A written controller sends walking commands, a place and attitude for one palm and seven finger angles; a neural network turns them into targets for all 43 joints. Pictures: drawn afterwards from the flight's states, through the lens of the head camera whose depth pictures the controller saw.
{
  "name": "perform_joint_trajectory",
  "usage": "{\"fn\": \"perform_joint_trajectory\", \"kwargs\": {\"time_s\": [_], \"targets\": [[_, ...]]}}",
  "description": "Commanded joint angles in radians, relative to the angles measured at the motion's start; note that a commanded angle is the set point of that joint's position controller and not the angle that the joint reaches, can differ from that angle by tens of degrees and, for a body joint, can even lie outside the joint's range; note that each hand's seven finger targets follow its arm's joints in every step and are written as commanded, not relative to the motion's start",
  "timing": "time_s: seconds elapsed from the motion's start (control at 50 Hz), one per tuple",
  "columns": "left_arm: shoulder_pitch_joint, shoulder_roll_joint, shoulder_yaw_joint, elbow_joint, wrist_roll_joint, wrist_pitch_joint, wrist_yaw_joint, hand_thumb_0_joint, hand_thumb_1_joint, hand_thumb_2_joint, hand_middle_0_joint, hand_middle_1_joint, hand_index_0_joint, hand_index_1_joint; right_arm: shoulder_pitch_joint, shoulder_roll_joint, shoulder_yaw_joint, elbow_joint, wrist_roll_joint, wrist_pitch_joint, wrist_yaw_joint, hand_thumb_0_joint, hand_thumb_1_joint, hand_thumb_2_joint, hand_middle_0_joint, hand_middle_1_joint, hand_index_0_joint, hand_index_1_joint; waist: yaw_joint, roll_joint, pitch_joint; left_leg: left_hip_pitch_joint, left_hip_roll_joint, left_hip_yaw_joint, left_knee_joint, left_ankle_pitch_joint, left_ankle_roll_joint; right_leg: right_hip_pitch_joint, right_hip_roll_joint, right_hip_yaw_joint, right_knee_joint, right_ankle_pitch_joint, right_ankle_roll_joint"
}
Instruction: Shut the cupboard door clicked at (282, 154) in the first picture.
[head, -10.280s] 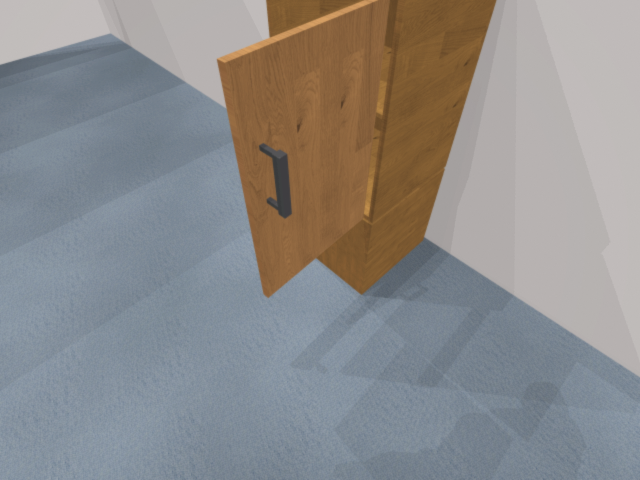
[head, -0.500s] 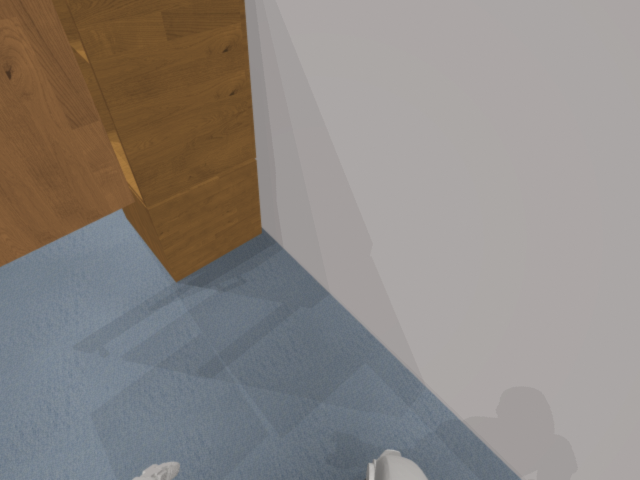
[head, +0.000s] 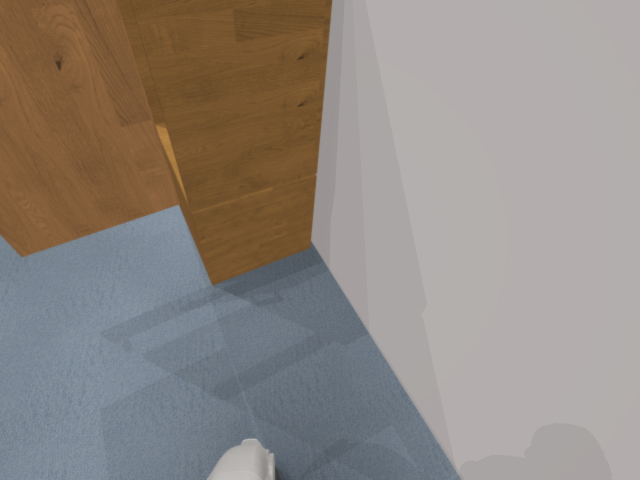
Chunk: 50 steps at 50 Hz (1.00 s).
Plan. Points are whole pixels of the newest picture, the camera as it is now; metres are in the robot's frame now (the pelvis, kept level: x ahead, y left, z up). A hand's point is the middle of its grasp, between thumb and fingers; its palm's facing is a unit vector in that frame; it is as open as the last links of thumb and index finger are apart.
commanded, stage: turn to face it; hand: left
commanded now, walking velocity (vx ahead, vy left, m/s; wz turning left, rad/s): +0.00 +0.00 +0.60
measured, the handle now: out of the picture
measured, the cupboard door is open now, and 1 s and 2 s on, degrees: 93 93 93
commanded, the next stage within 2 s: take the last steps up to it in 0.86 s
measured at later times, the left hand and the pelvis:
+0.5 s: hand out of the picture +0.12 +0.26 -0.16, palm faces +0.26 -0.94 -0.22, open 7.3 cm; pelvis +0.07 +0.03 +0.01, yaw +14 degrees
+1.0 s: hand out of the picture +0.07 +0.17 -0.16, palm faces +0.46 -0.86 -0.23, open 7.3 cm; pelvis +0.11 -0.02 +0.01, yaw +27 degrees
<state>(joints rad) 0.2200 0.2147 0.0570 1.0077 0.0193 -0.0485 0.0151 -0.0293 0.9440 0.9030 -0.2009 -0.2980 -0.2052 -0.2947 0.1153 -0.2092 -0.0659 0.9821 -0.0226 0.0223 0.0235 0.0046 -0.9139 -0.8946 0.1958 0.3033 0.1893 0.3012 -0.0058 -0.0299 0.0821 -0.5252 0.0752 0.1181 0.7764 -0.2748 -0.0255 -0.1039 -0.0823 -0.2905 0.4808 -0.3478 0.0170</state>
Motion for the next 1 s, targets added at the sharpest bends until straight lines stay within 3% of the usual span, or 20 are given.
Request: {"fn": "perform_joint_trajectory", "kwargs": {"time_s": [0.0, 0.02, 0.04, 0.06, 0.08, 0.12, 0.18, 0.28, 0.3, 0.5, 0.58, 0.64, 0.66, 0.68, 0.7, 0.72, 0.78, 0.84, 0.92, 0.98], "targets": [[0.021, 0.18, 0.038, -0.066, 0.0, 0.009, 0.0, 0.0, 0.9, 0.9, -0.2, -0.3, -0.2, -0.3, 0.106, -0.092, -0.005, -0.071, -0.006, -0.015, 0.007, 0.0, -0.9, -0.9, 0.2, 0.3, 0.2, 0.3, -0.059, -0.056, -0.136, 0.308, -0.071, 0.029, -0.205, 0.106, 0.029, -0.047, -0.252, 0.061, 0.177, 0.706, -0.05], [0.028, 0.155, 0.036, -0.095, -0.007, 0.018, -0.003, 0.0, 0.9, 0.9, -0.2, -0.3, -0.2, -0.3, 0.198, -0.187, -0.026, -0.068, -0.016, -0.022, 0.0, 0.0, -0.9, -0.9, 0.2, 0.3, 0.2, 0.3, -0.106, 0.132, -0.22, 0.5, 0.076, -0.174, -0.283, 0.361, 0.103, -0.212, -0.168, 0.034, 0.426, 0.408, 0.009], [0.003, 0.1, 0.015, -0.148, -0.018, 0.025, -0.009, 0.0, 0.9, 0.9, -0.2, -0.3, -0.2, -0.3, 0.261, -0.311, -0.05, -0.071, -0.012, -0.025, -0.011, 0.0, -0.9, -0.9, 0.2, 0.3, 0.2, 0.3, -0.127, 0.371, -0.266, 0.59, 0.357, -0.575, -0.36, 0.75, 0.274, -0.455, -0.007, 0.096, 0.721, -0.344, 0.067], [-0.022, 0.13, 0.016, -0.17, -0.007, 0.043, 0.002, 0.0, 0.9, 0.9, -0.2, -0.3, -0.2, -0.3, 0.252, -0.322, -0.046, -0.069, 0.004, -0.019, -0.02, 0.0, -0.9, -0.9, 0.2, 0.3, 0.2, 0.3, -0.109, 0.184, -0.296, 0.551, 0.391, -0.586, -0.385, 0.558, 0.303, -0.474, -0.013, 0.253, 0.802, -0.336, 0.047], [-0.047, 0.107, 0.019, -0.17, -0.011, 0.049, 0.007, 0.0, 0.9, 0.9, -0.2, -0.3, -0.2, -0.3, 0.18, -0.314, -0.047, -0.103, 0.002, -0.019, -0.032, 0.0, -0.9, -0.9, 0.2, 0.3, 0.2, 0.3, -0.085, 0.172, -0.257, 0.459, 0.348, -0.588, -0.424, 0.337, 0.282, -0.516, -0.021, 0.283, 0.831, -0.262, 0.05], [-0.026, 0.119, 0.028, -0.151, 0.003, 0.061, -0.003, 0.0, 0.9, 0.9, -0.2, -0.3, -0.2, -0.3, 0.042, -0.241, -0.024, -0.151, -0.001, -0.019, -0.037, 0.0, -0.9, -0.9, 0.2, 0.3, 0.2, 0.3, -0.025, 0.161, -0.134, 0.275, 0.245, -0.471, -0.493, 0.1, 0.212, -0.497, -0.046, 0.314, 0.798, -0.107, 0.054], [0.05, 0.118, 0.035, -0.128, 0.009, 0.077, -0.011, 0.0, 0.9, 0.9, -0.2, -0.3, -0.2, -0.3, 0.003, -0.21, -0.011, -0.164, 0.002, -0.027, -0.035, 0.0, -0.9, -0.9, 0.2, 0.3, 0.2, 0.3, 0.013, 0.168, -0.133, 0.239, 0.157, -0.352, -0.507, 0.087, 0.161, -0.445, -0.035, 0.305, 0.721, 0.002, 0.062], [0.018, 0.124, 0.035, -0.158, 0.009, 0.08, -0.006, 0.0, 0.9, 0.9, -0.2, -0.3, -0.2, -0.3, 0.058, -0.216, -0.025, -0.15, 0.006, -0.023, -0.03, 0.0, -0.9, -0.9, 0.2, 0.3, 0.2, 0.3, -0.001, 0.1, -0.161, 0.318, 0.136, -0.406, -0.505, 0.079, 0.163, -0.486, -0.015, 0.319, 0.653, 0.041, 0.079], [0.006, 0.128, 0.035, -0.167, 0.01, 0.079, -0.005, 0.0, 0.9, 0.9, -0.2, -0.3, -0.2, -0.3, 0.065, -0.215, -0.026, -0.149, 0.008, -0.023, -0.031, 0.0, -0.9, -0.9, 0.2, 0.3, 0.2, 0.3, -0.002, 0.136, -0.158, 0.333, 0.133, -0.421, -0.502, 0.092, 0.166, -0.497, -0.015, 0.324, 0.635, 0.034, 0.084], [-0.109, 0.11, 0.02, -0.21, -0.002, 0.072, 0.008, 0.0, 0.9, 0.9, -0.2, -0.3, -0.2, -0.3, 0.168, -0.189, -0.041, -0.093, -0.002, -0.01, -0.038, 0.0, -0.9, -0.9, 0.2, 0.3, 0.2, 0.3, -0.04, 0.158, -0.162, 0.409, 0.124, -0.552, -0.439, 0.297, 0.203, -0.436, 0.042, 0.334, 0.445, -0.068, 0.067], [-0.071, 0.1, 0.018, -0.202, -0.01, 0.075, 0.016, 0.0, 0.9, 0.9, -0.2, -0.3, -0.2, -0.3, 0.143, -0.187, -0.046, -0.093, -0.006, 0.002, -0.039, 0.0, -0.9, -0.9, 0.2, 0.3, 0.2, 0.3, -0.021, 0.19, -0.161, 0.32, 0.106, -0.583, -0.438, 0.258, 0.195, -0.281, 0.078, 0.328, 0.301, -0.083, 0.038], [-0.004, 0.104, 0.02, -0.183, -0.014, 0.068, 0.02, 0.0, 0.9, 0.9, -0.2, -0.3, -0.2, -0.3, 0.115, -0.172, -0.046, -0.099, 0.0, 0.007, -0.037, 0.0, -0.9, -0.9, 0.2, 0.3, 0.2, 0.3, 0.012, 0.154, -0.156, 0.212, 0.063, -0.572, -0.411, 0.23, 0.162, -0.08, 0.101, 0.313, 0.079, 0.025, 0.021], [0.03, 0.118, 0.026, -0.172, -0.014, 0.061, 0.023, 0.0, 0.9, 0.9, -0.2, -0.3, -0.2, -0.3, 0.101, -0.161, -0.044, -0.101, 0.007, 0.006, -0.034, 0.0, -0.9, -0.9, 0.2, 0.3, 0.2, 0.3, 0.032, 0.137, -0.159, 0.142, 0.032, -0.543, -0.377, 0.17, 0.131, 0.033, 0.077, 0.329, -0.053, 0.096, 0.01], [0.058, 0.166, 0.036, -0.167, -0.007, 0.054, 0.027, 0.0, 0.9, 0.9, -0.2, -0.3, -0.2, -0.3, 0.107, -0.123, -0.039, -0.107, 0.016, 0.004, -0.026, 0.0, -0.9, -0.9, 0.2, 0.3, 0.2, 0.3, 0.04, 0.009, -0.165, 0.015, -0.035, -0.461, -0.272, 0.029, 0.079, 0.149, -0.054, 0.463, -0.163, 0.048, -0.034], [0.049, 0.226, 0.045, -0.178, 0.008, 0.046, 0.029, 0.0, 0.9, 0.9, -0.2, -0.3, -0.2, -0.3, 0.109, -0.081, -0.035, -0.12, 0.022, -0.001, -0.023, 0.0, -0.9, -0.9, 0.2, 0.3, 0.2, 0.3, 0.042, -0.197, -0.14, -0.08, -0.163, -0.246, -0.073, -0.181, 0.005, 0.143, -0.289, 0.675, -0.233, 0.096, -0.135], [0.009, 0.241, 0.036, -0.196, 0.01, 0.05, 0.026, 0.0, 0.9, 0.9, -0.2, -0.3, -0.2, -0.3, 0.102, -0.105, -0.04, -0.134, 0.007, 0.003, -0.017, 0.0, -0.9, -0.9, 0.2, 0.3, 0.2, 0.3, 0.027, -0.147, -0.107, -0.042, -0.165, -0.193, 0.141, -0.287, -0.002, -0.009, -0.387, 0.676, -0.233, 0.187, -0.202], [-0.055, 0.145, 0.017, -0.188, -0.003, 0.032, 0.024, 0.0, 0.9, 0.9, -0.2, -0.3, -0.2, -0.3, 0.103, -0.109, -0.04, -0.081, 0.005, 0.024, -0.011, 0.0, -0.9, -0.9, 0.2, 0.3, 0.2, 0.3, -0.019, -0.163, -0.057, -0.069, -0.091, -0.18, 0.384, -0.163, -0.028, -0.019, -0.22, 0.46, -0.15, 0.524, -0.169], [0.014, 0.147, 0.018, -0.159, -0.001, 0.026, 0.023, 0.0, 0.9, 0.9, -0.2, -0.3, -0.2, -0.3, 0.05, -0.089, -0.025, -0.084, 0.009, 0.021, -0.011, 0.0, -0.9, -0.9, 0.2, 0.3, 0.2, 0.3, 0.011, -0.14, -0.078, -0.057, -0.08, -0.134, 0.309, -0.165, -0.045, 0.066, -0.203, 0.38, -0.097, 0.737, -0.155], [0.112, 0.176, 0.025, -0.109, 0.007, 0.028, 0.022, 0.0, 0.9, 0.9, -0.2, -0.3, -0.2, -0.3, -0.039, -0.067, -0.005, -0.089, 0.014, 0.014, -0.013, 0.0, -0.9, -0.9, 0.2, 0.3, 0.2, 0.3, 0.056, -0.157, -0.092, 0.01, -0.091, -0.083, 0.085, -0.207, -0.042, 0.149, -0.207, 0.369, -0.044, 0.902, -0.152], [0.13, 0.192, 0.028, -0.083, 0.008, 0.025, 0.017, 0.0, 0.9, 0.9, -0.2, -0.3, -0.2, -0.3, -0.051, -0.066, 0.007, -0.084, 0.016, 0.003, -0.012, 0.0, -0.9, -0.9, 0.2, 0.3, 0.2, 0.3, 0.06, -0.176, -0.095, 0.097, -0.101, -0.057, -0.055, -0.165, -0.028, 0.126, -0.219, 0.375, -0.045, 0.835, -0.147]]}}
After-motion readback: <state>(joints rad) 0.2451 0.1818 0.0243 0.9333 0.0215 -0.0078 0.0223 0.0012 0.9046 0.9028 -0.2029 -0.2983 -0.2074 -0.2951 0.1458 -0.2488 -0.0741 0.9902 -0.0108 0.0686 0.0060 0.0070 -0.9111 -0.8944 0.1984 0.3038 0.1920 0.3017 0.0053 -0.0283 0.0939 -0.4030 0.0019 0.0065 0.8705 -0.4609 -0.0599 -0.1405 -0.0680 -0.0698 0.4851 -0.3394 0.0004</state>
